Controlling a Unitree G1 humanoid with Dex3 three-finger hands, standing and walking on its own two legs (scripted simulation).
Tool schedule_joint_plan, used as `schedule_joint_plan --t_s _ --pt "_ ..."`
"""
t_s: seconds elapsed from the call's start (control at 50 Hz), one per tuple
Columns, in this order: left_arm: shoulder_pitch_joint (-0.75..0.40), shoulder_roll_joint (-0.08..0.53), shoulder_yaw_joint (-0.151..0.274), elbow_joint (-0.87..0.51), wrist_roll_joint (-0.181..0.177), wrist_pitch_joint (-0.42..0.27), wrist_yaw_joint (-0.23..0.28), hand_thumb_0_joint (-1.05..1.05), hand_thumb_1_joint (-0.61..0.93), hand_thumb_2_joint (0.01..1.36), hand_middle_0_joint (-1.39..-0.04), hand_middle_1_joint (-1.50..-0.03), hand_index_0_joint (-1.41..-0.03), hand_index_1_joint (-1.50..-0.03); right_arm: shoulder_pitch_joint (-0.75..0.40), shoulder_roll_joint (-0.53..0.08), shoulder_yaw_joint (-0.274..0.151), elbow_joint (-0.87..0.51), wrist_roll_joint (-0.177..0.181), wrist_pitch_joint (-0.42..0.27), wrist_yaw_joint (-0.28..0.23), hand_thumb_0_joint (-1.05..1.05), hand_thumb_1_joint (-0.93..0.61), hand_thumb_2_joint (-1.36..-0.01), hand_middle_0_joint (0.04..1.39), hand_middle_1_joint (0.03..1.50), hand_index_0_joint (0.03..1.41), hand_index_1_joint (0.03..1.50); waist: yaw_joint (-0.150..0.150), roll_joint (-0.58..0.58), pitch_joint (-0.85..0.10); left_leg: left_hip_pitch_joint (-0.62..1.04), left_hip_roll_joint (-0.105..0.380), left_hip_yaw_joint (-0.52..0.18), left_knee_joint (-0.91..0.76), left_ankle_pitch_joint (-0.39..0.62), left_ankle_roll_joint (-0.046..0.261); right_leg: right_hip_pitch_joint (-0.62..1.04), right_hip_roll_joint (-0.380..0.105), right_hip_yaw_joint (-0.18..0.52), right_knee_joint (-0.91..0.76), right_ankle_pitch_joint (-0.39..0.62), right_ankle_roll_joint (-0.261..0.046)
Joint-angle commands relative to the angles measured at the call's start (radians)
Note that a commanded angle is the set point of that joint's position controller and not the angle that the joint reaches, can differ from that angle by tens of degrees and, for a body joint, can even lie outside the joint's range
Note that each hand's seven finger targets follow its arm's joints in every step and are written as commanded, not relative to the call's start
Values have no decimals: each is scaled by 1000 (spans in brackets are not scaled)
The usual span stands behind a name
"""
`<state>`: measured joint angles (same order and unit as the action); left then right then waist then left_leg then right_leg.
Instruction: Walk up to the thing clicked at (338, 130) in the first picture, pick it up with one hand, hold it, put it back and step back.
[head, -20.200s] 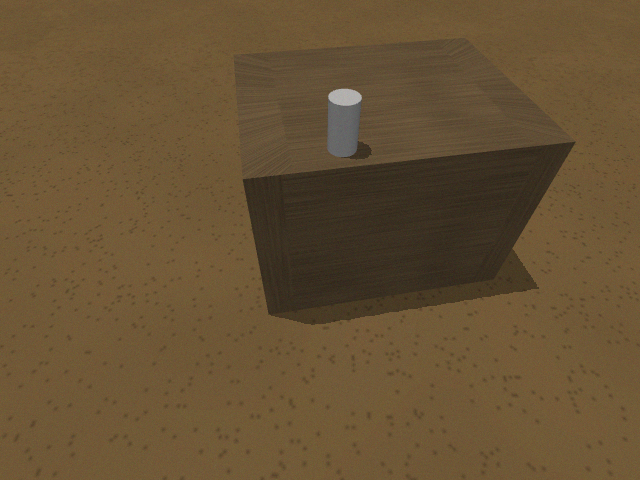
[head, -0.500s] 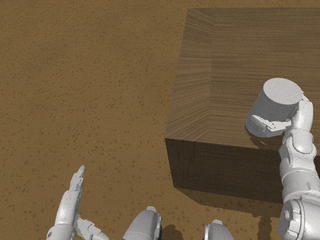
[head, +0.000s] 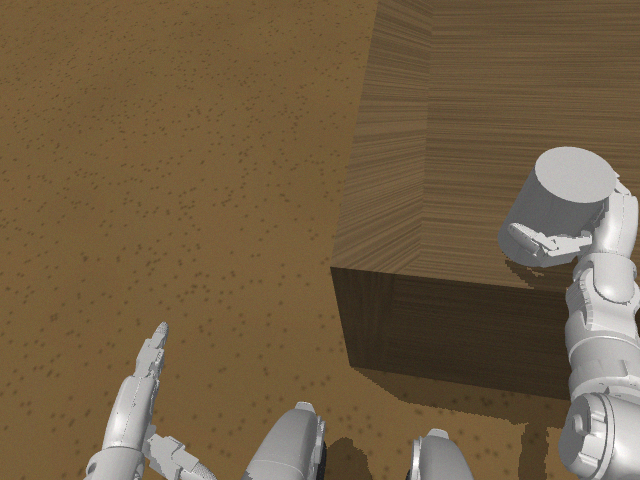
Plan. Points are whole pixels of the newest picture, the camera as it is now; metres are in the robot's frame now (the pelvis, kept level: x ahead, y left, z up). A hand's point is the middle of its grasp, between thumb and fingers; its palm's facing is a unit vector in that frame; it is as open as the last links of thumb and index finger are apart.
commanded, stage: open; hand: right
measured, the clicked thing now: (548, 211) +0.46 -0.20 +0.03
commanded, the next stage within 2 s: withdraw in 0.40 s
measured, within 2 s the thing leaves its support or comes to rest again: neither
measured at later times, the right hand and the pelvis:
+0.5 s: hand (555, 206) +0.46 -0.20 +0.04, palm faces +0.19 +0.98 +0.00, open 13.8 cm; pelvis +0.01 +0.00 +0.00, yaw +0 degrees
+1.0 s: hand out of the picture +0.47 -0.26 +0.15, palm faces +0.22 +0.97 -0.07, open 17.1 cm; pelvis +0.03 +0.00 +0.03, yaw -1 degrees
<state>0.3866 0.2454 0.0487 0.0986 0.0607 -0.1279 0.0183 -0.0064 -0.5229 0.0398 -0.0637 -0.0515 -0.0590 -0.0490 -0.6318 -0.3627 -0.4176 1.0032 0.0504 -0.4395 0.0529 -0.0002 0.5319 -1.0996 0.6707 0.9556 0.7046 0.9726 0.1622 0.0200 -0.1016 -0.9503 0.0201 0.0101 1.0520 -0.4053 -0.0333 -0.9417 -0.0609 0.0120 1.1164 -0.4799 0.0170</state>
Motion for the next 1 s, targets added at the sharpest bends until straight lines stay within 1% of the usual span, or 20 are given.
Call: schedule_joint_plan --t_s 0.0,0.04,0.06,0.12,0.3,0.34,0.5,0.56,0.6,0.62,0.68,0.72,0.74,0.82,0.86,0.9,0.92,0.94,0.96,0.98 --pt "25 148 99 -180 -6 -49 16 0 -524 34 -49 -54 -63 -39 -496 -232 -21 -282 22 -90 -2 0 298 -690 1108 959 1137 960 10 -137 -474 214 -43 22 -120 188 36 283 36 6 -165 202 -15" --pt "21 147 94 -182 -1 -46 16 0 -545 50 -48 -48 -50 -46 -517 -246 -28 -302 17 -91 -3 0 373 -666 1017 896 1044 897 6 -151 -501 236 -39 12 -117 207 35 278 39 -1 -152 215 -17" --pt "22 153 106 -194 -3 -48 19 0 -562 63 -52 -50 -47 -56 -500 -229 -17 -288 18 -88 0 0 332 -657 1097 943 1124 944 20 -125 -503 245 -40 12 -121 212 32 276 38 -1 -145 212 -20" --pt "33 149 96 -186 -7 -48 18 0 -552 54 -49 -46 -47 -48 -480 -212 -9 -275 24 -80 9 0 409 -552 883 776 908 776 20 -128 -468 209 -42 20 -126 174 34 269 36 4 -160 175 -18" --pt "37 150 100 -200 -8 -30 12 0 -565 62 -53 -51 -45 -60 -436 -200 -9 -246 20 -65 15 0 481 -309 614 490 624 491 11 -124 -453 205 -42 21 -121 191 36 273 38 2 -161 206 -17" --pt "39 154 107 -193 -10 -26 10 0 -563 60 -53 -51 -44 -60 -412 -199 -14 -233 21 -63 15 0 456 -288 553 446 560 446 8 -104 -431 219 -38 14 -128 163 34 240 38 1 -164 165 -21" --pt "58 139 91 -193 -8 -3 4 0 -518 25 -50 -57 -66 -41 -391 -165 0 -228 21 -58 20 0 449 -286 356 349 368 349 10 -103 -425 200 -42 25 -106 212 39 256 35 6 -160 249 -15" --pt "51 207 162 -228 -16 5 13 0 -518 24 -50 -56 -64 -40 -415 -273 -49 -290 19 -62 17 0 450 -270 303 316 313 316 9 -104 -468 236 -39 21 -124 200 36 275 37 4 -166 217 -19" --pt "85 179 140 -205 -18 14 14 0 -511 20 -47 -53 -64 -35 -461 -291 -53 -371 23 -63 17 0 432 -269 272 300 280 300 -1 -135 -504 272 -34 9 -137 213 34 294 41 -7 -165 217 -22" --pt "56 160 114 -211 -23 16 12 0 -515 22 -47 -53 -63 -36 -444 -301 -59 -382 28 -54 15 0 421 -247 262 279 267 279 -31 -154 -512 298 -33 7 -146 209 35 305 46 -13 -178 216 -17" --pt "59 171 124 -187 -34 25 21 0 -523 29 -48 -52 -59 -40 -432 -363 -91 -419 34 -34 11 0 442 -191 211 217 212 217 -39 -154 -512 342 -35 10 -169 221 33 336 47 -13 -199 231 -17" --pt "34 126 72 -157 -38 32 21 0 -529 33 -48 -49 -56 -40 -460 -383 -92 -453 38 -20 17 0 452 -156 184 180 181 180 -61 -180 -488 366 -31 5 -183 235 35 337 51 -16 -215 253 -16" --pt "12 134 66 -166 -41 32 27 0 -531 35 -47 -47 -54 -40 -462 -389 -91 -456 40 -2 21 0 474 -126 157 149 154 149 -68 -194 -520 389 -32 5 -192 259 36 379 51 -15 -224 283 -12" --pt "-15 125 45 -86 -53 35 42 0 -552 51 -51 -48 -49 -50 -441 -348 -45 -345 55 70 64 0 526 -60 81 71 77 71 -50 -138 -403 404 -27 0 -239 259 33 355 47 -14 -256 271 -20" --pt "-29 175 92 -60 -61 29 51 0 -556 52 -52 -46 -48 -50 -412 -332 -38 -297 70 109 92 0 543 -63 75 72 73 71 -35 -113 -373 372 -31 19 -258 228 35 389 39 -3 -294 251 -20" --pt "-56 189 92 -58 -67 20 53 0 -559 51 -52 -46 -48 -50 -421 -345 -29 -270 72 140 120 0 531 -56 79 65 75 64 -40 -118 -390 380 -32 31 -267 240 35 438 37 1 -316 282 -15" --pt "-52 191 101 -54 -73 16 56 0 -555 47 -51 -45 -49 -46 -434 -288 16 -269 80 154 139 0 531 -45 77 57 73 57 -15 -75 -385 371 -36 39 -276 245 32 460 31 8 -323 296 -18" --pt "-50 168 68 -38 -76 13 52 0 -577 83 -72 -80 -55 -97 -371 -283 3 -205 86 175 151 0 478 -48 56 51 62 51 -38 -58 -358 381 -35 40 -283 256 31 454 34 5 -331 312 -18" --pt "-34 171 81 -64 -84 29 49 0 -551 60 -64 -77 -61 -80 -311 -430 23 -186 -23 211 91 0 508 -36 56 50 62 50 -106 -69 -322 421 -30 40 -322 220 43 472 49 -16 -377 301 -9" --pt "-9 173 93 -32 -88 42 46 0 -545 55 -61 -71 -59 -73 -335 -395 22 -208 -4 223 64 0 540 -30 55 51 62 51 -78 -62 -310 423 -32 39 -331 237 41 481 48 -22 -385 312 -10"
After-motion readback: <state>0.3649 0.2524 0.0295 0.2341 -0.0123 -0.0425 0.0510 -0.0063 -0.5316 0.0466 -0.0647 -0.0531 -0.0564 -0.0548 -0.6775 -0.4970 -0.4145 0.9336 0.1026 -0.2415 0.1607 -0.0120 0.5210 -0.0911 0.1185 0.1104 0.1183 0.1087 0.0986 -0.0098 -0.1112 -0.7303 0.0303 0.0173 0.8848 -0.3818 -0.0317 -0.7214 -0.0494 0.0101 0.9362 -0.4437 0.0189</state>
